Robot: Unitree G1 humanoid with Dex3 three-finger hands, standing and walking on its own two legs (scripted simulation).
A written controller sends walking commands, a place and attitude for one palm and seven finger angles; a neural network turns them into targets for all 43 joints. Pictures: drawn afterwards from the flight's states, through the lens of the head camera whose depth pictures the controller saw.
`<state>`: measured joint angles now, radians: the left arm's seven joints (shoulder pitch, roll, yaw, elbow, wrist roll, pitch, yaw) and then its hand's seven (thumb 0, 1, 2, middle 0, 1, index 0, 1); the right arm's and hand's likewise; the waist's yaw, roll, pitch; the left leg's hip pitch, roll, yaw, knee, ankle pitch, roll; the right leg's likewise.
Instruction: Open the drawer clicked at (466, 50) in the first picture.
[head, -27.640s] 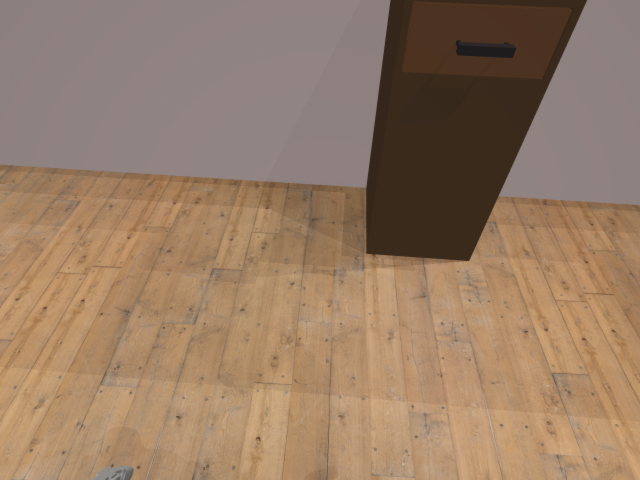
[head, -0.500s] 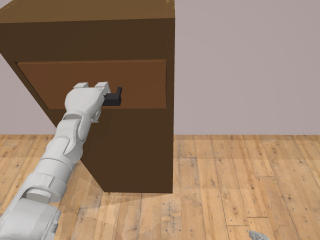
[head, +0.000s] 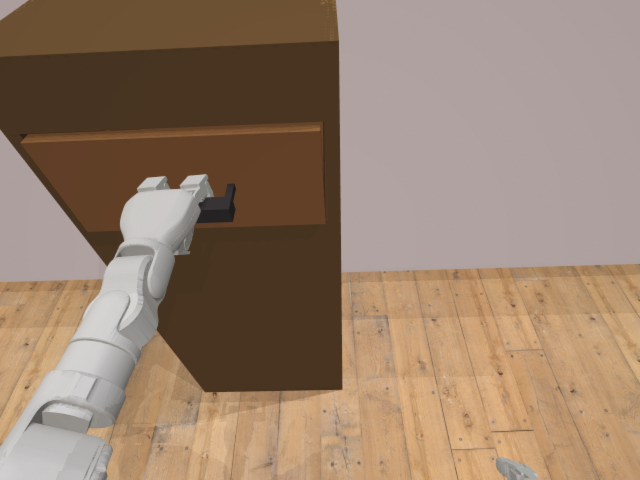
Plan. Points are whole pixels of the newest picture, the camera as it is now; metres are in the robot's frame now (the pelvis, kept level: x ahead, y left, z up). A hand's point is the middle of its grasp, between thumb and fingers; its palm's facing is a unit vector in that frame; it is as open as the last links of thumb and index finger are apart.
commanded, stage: pull the drawer open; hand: left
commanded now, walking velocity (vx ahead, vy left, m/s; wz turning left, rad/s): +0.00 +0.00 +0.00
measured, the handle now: (184, 200) +0.46 +0.21 +0.11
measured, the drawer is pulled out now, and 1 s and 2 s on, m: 0.01 0.15 0.25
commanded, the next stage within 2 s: none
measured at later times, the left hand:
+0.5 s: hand (163, 296) +0.31 +0.20 +0.09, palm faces +0.03 -0.09 -1.00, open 6.2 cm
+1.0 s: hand (153, 332) +0.27 +0.20 +0.09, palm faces +0.03 -0.11 -0.99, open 6.2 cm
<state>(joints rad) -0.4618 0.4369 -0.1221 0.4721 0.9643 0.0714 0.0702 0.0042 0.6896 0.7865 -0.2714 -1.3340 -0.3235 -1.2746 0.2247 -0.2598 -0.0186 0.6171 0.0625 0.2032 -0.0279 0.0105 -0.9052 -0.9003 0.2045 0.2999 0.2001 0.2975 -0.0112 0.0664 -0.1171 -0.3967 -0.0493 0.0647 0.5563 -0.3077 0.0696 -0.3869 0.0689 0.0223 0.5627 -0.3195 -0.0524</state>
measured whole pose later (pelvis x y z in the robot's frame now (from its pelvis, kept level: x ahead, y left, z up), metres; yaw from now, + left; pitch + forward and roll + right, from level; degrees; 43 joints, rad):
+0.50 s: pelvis +0.00 -0.01 +0.00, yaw +1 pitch +4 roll +0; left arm -0.14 0.43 -0.17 0.10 0.94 0.12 0.05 0.01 0.66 0.81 -0.28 -1.35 -0.36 -1.25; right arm 0.08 -0.25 0.01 0.61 0.05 0.18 -0.02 0.01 -0.91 -0.90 0.20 0.30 0.20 0.30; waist 0.05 0.08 -0.10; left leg -0.30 -0.05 0.05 0.52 -0.29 0.06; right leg -0.29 0.06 0.01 0.54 -0.32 -0.06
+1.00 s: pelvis -0.01 -0.02 +0.00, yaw +0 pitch +4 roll +1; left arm 0.09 0.45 -0.08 -0.09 0.91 0.08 0.06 0.02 0.67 0.80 -0.26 -1.35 -0.36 -1.26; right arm 0.11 -0.26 0.01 0.62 0.03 0.15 -0.01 0.01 -0.91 -0.90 0.20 0.30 0.20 0.30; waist 0.05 0.08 -0.09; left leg -0.30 -0.04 0.06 0.53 -0.29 0.05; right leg -0.30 0.08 0.02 0.56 -0.31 -0.07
